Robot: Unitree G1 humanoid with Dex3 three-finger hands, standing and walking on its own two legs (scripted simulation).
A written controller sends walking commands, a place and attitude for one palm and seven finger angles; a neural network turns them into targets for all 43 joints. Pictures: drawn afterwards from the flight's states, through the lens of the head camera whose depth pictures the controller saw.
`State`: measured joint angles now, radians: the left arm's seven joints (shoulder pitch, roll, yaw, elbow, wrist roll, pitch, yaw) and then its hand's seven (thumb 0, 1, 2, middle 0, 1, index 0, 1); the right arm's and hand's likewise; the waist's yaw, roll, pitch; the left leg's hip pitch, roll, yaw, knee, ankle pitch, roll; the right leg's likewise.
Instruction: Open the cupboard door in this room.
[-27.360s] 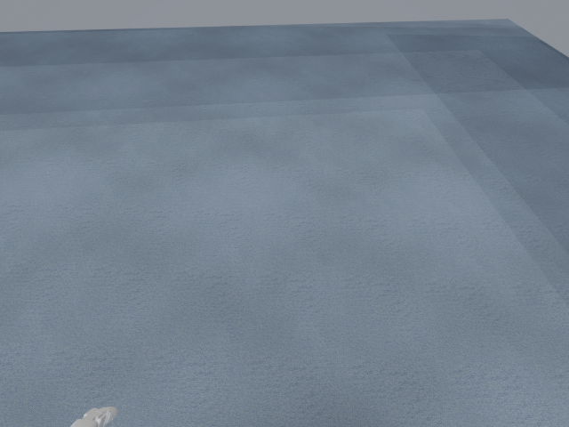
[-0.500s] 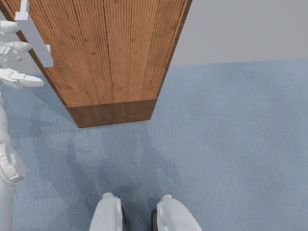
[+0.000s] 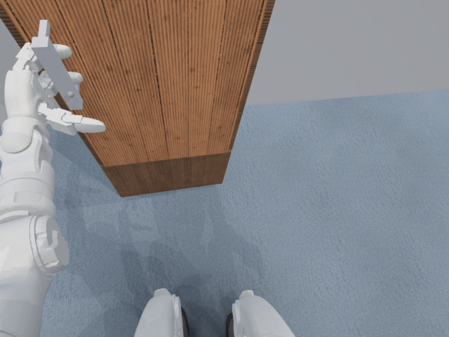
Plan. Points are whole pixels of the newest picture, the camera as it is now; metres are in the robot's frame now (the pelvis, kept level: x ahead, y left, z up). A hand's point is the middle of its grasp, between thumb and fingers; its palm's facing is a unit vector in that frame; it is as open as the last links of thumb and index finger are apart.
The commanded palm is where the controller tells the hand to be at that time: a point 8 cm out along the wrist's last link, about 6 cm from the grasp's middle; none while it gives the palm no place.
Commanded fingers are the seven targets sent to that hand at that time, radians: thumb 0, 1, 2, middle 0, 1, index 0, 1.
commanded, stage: slide the fingers in behind the handle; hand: left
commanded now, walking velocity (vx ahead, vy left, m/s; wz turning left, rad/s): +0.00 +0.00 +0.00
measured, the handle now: (61, 68) +0.56 +0.23 +0.07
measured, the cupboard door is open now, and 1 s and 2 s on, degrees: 0 0 5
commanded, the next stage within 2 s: close the thumb around the handle in 0.78 s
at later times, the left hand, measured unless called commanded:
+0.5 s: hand (78, 95) +0.51 +0.20 +0.07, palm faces +0.12 -0.99 -0.02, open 14.1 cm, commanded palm +0.49 +0.24 +0.06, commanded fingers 0.00 -0.50 0.30 -0.30 -1.20 -0.30 -1.20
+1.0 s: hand (79, 95) +0.51 +0.20 +0.06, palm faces +0.11 -0.99 -0.01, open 13.7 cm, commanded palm +0.48 +0.24 +0.06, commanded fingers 0.00 -0.11 0.47 -0.33 -1.24 -0.33 -1.24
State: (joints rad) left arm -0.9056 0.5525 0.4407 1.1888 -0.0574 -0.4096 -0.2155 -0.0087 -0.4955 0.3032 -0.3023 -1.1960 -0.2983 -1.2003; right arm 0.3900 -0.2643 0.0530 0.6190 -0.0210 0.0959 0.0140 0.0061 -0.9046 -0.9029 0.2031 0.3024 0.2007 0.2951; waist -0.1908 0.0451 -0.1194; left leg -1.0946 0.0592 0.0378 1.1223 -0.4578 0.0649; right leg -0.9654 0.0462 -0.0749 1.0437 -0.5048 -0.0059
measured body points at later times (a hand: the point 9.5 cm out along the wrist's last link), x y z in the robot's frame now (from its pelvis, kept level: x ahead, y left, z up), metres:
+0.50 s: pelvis +0.00 -0.02 +0.00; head +0.14 +0.01 +0.43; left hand +0.50 +0.26 +0.07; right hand +0.00 -0.28 -0.11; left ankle +0.03 +0.08 -0.65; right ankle -0.01 -0.13 -0.65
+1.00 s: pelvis +0.01 -0.01 +0.00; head +0.14 +0.02 +0.43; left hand +0.50 +0.26 +0.07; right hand +0.01 -0.27 -0.11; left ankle +0.03 +0.08 -0.65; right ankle -0.01 -0.13 -0.65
